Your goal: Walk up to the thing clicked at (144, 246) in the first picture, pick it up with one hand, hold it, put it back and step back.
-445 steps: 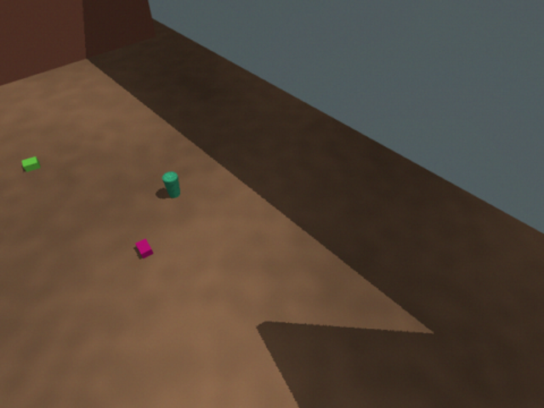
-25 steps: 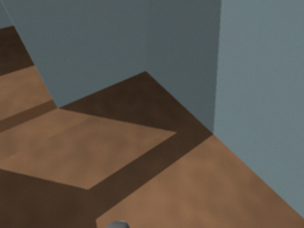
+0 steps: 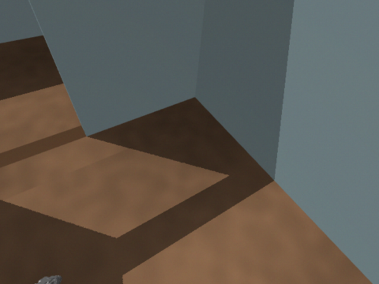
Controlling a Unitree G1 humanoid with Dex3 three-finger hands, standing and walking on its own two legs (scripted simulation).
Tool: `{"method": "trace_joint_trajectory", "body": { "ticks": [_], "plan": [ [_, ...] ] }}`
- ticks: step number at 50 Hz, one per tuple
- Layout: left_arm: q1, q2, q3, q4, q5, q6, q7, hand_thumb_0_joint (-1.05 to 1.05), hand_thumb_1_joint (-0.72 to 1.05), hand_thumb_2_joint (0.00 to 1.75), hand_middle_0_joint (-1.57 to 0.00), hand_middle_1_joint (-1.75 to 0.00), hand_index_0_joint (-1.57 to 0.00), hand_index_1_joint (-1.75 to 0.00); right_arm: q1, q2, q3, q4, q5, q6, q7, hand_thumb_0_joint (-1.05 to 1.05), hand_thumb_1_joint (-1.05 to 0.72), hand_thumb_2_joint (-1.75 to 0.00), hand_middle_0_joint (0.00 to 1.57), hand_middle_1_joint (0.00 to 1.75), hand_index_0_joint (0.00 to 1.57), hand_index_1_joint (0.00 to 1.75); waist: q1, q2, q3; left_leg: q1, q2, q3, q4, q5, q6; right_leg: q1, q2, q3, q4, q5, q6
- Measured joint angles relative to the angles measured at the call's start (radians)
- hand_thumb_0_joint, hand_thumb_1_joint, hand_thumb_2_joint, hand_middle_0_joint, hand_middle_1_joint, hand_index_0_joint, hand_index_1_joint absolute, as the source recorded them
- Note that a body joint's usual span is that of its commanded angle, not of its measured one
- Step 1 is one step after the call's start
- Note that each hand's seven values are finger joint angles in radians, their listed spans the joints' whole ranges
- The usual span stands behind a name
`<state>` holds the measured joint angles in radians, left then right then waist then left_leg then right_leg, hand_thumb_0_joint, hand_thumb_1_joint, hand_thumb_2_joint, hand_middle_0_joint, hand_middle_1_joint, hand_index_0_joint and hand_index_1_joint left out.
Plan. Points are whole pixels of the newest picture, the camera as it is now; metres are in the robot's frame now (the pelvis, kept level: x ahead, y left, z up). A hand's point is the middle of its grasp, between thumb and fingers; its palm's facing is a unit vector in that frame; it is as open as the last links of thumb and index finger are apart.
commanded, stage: stand
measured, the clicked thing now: out of the picture -0.84 -0.42 -0.75
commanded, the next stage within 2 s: none
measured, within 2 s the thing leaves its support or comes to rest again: neither
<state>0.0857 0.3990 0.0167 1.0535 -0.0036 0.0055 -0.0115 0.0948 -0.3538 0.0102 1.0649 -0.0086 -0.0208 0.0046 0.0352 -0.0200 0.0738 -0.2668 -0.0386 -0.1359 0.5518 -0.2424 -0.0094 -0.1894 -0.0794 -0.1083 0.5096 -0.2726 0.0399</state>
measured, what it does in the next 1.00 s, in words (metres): stands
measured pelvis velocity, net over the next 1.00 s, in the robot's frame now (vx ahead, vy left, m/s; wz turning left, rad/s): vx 0.00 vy -0.02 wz -0.06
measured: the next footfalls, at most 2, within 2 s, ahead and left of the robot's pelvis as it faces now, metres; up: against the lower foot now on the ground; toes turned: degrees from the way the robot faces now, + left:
none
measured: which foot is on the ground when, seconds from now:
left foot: down 0.00-1.00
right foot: down 0.00-1.00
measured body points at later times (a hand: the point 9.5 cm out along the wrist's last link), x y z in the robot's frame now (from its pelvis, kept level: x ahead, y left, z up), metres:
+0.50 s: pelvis +0.00 -0.01 +0.01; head +0.01 -0.01 +0.46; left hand +0.09 +0.29 -0.12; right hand +0.07 -0.32 -0.12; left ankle +0.04 +0.12 -0.73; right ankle +0.00 -0.14 -0.73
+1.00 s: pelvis +0.00 -0.02 +0.01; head +0.00 -0.01 +0.46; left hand +0.09 +0.29 -0.12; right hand +0.06 -0.32 -0.12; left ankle +0.04 +0.12 -0.73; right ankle +0.00 -0.14 -0.73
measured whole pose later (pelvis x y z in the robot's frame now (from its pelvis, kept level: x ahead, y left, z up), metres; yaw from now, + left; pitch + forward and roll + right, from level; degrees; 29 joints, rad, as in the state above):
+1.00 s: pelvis +0.00 -0.02 +0.01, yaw -3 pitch -3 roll +0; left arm 0.11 0.36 0.00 1.14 0.01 0.00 -0.01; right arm 0.11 -0.35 0.00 1.16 -0.01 0.00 0.01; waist 0.01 0.00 0.05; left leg -0.15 0.01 -0.09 0.34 -0.15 -0.04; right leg -0.12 -0.04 -0.07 0.35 -0.18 0.02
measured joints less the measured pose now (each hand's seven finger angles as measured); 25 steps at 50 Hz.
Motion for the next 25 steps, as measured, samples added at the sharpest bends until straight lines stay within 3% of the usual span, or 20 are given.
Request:
{"method": "trace_joint_trajectory", "body": {
  "ticks": [10, 25],
  "plan": [
    [0.003, -0.019, -0.017, 0.079, 0.006, -0.004, 0.002, 0.00, 0.90, 0.90, -0.20, -0.30, -0.20, -0.30, -0.042, 0.004, -0.011, 0.044, 0.010, 0.016, 0.006, 0.01, -0.90, -0.90, 0.20, 0.30, 0.21, 0.30, -0.012, 0.012, -0.005, 0.084, 0.021, 0.024, -0.128, 0.056, -0.009, 0.066, 0.017, 0.022, -0.116, 0.061, -0.005],
    [0.004, -0.035, -0.014, 0.101, 0.005, -0.008, 0.005, 0.00, 0.90, 0.90, -0.20, -0.30, -0.21, -0.30, -0.014, 0.007, -0.016, 0.094, 0.006, 0.021, 0.007, 0.01, -0.90, -0.90, 0.20, 0.30, 0.20, 0.30, -0.021, 0.018, -0.013, 0.120, 0.035, 0.037, -0.203, 0.089, -0.020, 0.079, 0.028, 0.035, -0.155, 0.081, -0.016]
  ]
}}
